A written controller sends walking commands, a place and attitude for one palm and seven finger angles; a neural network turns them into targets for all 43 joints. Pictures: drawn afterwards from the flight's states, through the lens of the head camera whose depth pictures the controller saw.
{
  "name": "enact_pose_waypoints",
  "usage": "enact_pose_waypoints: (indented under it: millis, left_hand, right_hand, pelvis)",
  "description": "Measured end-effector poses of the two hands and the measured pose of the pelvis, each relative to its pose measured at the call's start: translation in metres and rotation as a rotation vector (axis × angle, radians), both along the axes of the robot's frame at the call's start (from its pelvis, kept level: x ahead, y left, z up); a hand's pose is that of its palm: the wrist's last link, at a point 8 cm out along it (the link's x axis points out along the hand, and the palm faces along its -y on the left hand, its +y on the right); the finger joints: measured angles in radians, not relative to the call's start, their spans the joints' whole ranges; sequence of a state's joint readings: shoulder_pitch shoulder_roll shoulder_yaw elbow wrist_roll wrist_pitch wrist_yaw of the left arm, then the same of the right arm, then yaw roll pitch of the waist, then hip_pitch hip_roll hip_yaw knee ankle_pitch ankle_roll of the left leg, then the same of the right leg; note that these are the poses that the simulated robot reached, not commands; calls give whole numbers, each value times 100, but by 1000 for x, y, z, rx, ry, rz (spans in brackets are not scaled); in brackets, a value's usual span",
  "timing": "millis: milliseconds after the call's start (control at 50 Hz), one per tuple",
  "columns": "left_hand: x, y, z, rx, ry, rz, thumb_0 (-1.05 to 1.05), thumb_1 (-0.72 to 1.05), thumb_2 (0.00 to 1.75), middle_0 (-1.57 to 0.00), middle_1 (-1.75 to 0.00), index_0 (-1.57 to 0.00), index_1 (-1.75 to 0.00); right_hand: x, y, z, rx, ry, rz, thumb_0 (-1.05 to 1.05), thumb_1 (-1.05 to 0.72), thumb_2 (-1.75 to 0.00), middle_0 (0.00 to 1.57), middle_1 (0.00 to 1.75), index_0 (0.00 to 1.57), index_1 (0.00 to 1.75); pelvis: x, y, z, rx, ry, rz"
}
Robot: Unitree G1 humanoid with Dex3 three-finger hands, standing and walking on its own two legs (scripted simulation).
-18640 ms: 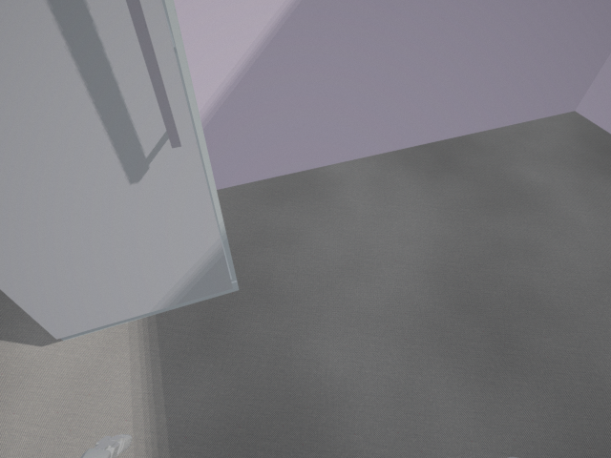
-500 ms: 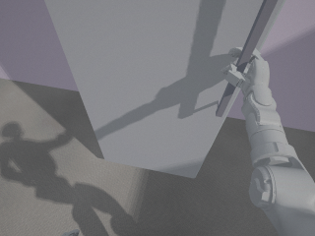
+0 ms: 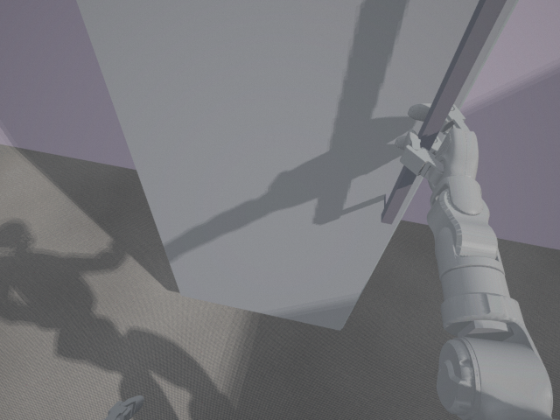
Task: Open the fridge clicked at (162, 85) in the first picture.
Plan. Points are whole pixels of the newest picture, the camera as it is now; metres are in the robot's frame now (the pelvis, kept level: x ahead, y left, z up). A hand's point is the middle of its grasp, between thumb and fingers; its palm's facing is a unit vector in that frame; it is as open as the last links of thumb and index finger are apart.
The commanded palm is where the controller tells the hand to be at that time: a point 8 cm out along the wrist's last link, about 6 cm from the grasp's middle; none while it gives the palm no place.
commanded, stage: grip the handle and tug to test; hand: right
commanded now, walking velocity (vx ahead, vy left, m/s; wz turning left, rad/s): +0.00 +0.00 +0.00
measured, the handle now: (435, 107) +0.50 -0.15 +0.22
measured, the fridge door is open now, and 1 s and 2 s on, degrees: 0 14 45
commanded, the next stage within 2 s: pull the door a little, standing still in 0.06 s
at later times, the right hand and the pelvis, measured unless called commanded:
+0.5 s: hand (410, 155) +0.44 -0.12 +0.18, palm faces +0.11 +0.99 +0.02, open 5.7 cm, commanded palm +0.37 -0.17 +0.18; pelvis +0.02 +0.00 +0.00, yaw +0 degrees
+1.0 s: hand (397, 221) +0.33 -0.09 +0.17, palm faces +0.03 +0.98 -0.19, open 6.5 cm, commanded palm +0.29 -0.14 +0.18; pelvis +0.01 +0.02 +0.00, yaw -2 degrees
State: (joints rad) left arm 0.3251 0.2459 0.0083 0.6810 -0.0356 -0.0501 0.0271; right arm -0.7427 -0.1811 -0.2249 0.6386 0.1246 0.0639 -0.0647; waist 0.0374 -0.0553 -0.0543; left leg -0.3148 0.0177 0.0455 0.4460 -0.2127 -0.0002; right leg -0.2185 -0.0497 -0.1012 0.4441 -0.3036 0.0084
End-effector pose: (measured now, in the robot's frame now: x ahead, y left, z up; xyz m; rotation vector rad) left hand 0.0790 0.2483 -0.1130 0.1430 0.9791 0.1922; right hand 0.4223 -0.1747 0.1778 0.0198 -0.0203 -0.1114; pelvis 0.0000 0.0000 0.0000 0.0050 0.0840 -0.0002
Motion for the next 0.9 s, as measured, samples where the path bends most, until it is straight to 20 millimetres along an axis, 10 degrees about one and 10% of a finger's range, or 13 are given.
enact_pose_waypoints:
  millis: [320,540,900]
  left_hand:
    - [72,-12,13,14,-75,-82,1,90,90,-20,-30,-20,-30]
    - [82,-18,18,-24,-118,-65,1,90,90,-20,-30,-20,-30]
    - [133,-17,24,-3,-184,-132,1,90,90,-20,-30,-20,-30]
  right_hand:
    - [-6,-1,3,0,41,12,3,-76,-80,32,138,36,136]
    - [-15,1,2,-4,20,8,2,-77,-79,29,136,31,134]
    - [-99,19,0,-211,-182,104,0,-63,-77,39,137,31,134]
  pelvis:
    - [18,0,1,5,-19,-27]
    - [25,-1,3,-4,-27,0]
    - [27,8,0,-9,-30,-22]
